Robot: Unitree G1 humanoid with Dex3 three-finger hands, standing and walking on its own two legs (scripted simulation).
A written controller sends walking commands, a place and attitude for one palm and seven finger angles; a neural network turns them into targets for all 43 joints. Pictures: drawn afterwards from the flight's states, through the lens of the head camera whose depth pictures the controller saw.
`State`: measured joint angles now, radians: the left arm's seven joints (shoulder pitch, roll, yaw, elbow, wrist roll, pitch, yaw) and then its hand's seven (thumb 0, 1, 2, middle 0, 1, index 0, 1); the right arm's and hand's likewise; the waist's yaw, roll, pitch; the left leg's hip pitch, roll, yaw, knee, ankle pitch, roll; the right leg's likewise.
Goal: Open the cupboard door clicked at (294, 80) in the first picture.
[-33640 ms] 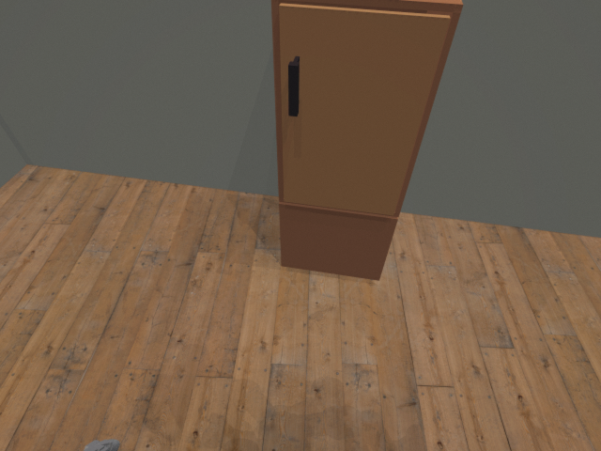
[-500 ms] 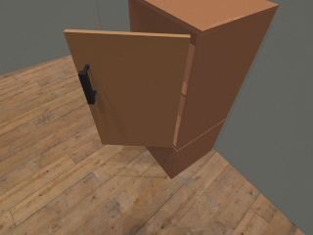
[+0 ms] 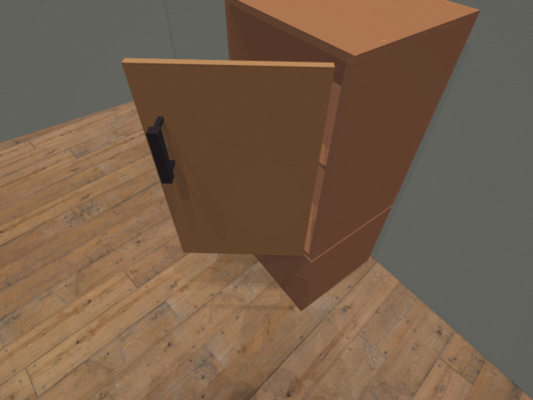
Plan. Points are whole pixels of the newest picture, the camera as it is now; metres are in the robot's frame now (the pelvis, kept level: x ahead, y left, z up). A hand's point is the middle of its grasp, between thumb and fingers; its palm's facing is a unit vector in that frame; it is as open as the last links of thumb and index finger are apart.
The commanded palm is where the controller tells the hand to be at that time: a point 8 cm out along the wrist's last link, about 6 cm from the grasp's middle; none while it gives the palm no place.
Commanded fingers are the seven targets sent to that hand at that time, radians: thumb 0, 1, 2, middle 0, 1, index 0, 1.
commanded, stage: raise the hand with hooked fingers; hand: left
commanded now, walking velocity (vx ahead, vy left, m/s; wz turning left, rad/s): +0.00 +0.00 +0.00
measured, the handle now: (163, 150) +0.56 +0.24 +0.06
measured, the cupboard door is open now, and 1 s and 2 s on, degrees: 52 52 52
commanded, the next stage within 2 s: none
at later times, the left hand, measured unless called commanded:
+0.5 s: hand (158, 376) +0.17 +0.17 -0.05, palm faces +0.01 -1.00 +0.01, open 8.4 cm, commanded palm +0.14 +0.24 -0.03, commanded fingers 0.00 0.41 0.69 -0.23 -0.62 -0.23 -0.62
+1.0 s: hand (122, 340) +0.20 +0.22 +0.01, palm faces +0.05 -1.00 -0.06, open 11.4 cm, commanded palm +0.17 +0.27 +0.01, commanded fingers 0.00 -0.17 0.44 -0.28 -0.99 -0.28 -0.99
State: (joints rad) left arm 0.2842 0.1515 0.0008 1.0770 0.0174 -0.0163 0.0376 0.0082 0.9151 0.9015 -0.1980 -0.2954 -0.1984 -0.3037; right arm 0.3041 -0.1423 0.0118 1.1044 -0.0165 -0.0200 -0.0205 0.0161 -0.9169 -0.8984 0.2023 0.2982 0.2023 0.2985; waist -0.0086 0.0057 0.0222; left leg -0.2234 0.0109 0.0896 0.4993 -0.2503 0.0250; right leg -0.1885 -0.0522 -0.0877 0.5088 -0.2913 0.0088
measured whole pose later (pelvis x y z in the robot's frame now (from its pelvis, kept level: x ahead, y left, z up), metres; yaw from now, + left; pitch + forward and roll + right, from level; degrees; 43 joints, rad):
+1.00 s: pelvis -0.02 -0.02 -0.05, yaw +1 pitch +9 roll -2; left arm 0.32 0.30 0.31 0.10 -0.35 -0.35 -0.36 0.01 0.05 0.54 -0.26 -0.84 -0.26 -0.85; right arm 0.29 -0.25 0.00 0.60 0.04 -0.24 -0.07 0.02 -0.90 -0.90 0.21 0.30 0.21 0.30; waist -0.02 0.03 -0.09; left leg -0.72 0.06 0.03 0.97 -0.42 0.00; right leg -0.64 -0.03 -0.12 0.93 -0.45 -0.02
